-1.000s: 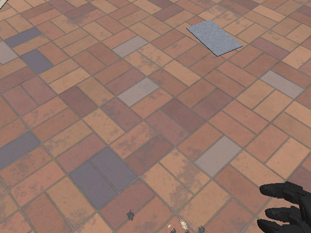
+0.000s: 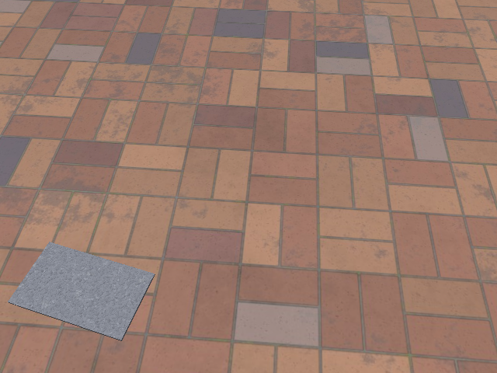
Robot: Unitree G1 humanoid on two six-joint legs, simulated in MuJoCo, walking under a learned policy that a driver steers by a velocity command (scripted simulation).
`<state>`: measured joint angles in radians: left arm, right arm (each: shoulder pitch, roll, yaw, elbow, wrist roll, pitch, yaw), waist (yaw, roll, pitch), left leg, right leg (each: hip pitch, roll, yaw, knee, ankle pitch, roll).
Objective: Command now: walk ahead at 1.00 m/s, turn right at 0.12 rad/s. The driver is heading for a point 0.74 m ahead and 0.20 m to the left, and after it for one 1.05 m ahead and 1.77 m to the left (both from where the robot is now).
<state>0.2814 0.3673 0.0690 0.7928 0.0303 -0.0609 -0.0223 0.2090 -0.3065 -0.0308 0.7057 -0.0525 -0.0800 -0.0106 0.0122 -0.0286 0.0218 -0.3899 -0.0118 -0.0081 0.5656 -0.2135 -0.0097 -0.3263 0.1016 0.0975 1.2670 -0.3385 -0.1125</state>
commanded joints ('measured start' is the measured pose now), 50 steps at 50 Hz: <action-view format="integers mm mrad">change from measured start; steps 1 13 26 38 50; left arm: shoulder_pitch -109 88 10 13 -230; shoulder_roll -15 112 -16 55 -15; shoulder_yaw -32 -9 -16 -29 -66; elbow -151 -147 -27 -174 -252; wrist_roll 37 42 -8 -6 -6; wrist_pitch -9 -27 -77 -42 47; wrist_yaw -24 18 26 41 47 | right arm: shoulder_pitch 202 218 -128 141 119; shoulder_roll -64 -171 0 -259 -168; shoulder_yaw -25 -67 -9 -107 -93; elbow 55 80 -110 -40 -20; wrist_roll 13 64 26 44 53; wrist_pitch -17 -28 72 82 102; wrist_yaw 10 42 99 8 -4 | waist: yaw -37 189 -50 -69 -59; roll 112 -6 -53 -5 72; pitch -37 -197 83 -196 -111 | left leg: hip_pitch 335 -97 -387 594 155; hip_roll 229 34 127 256 -51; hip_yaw -458 -158 22 -577 -347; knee -314 212 447 -176 -76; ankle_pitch -134 362 175 621 758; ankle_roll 213 122 105 435 148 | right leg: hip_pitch -398 568 225 -464 -141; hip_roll -106 -183 -320 -149 -73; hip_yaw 36 -25 -243 -25 -65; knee -20 -706 -1153 313 -492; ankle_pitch -14 76 460 -80 265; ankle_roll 26 59 43 161 163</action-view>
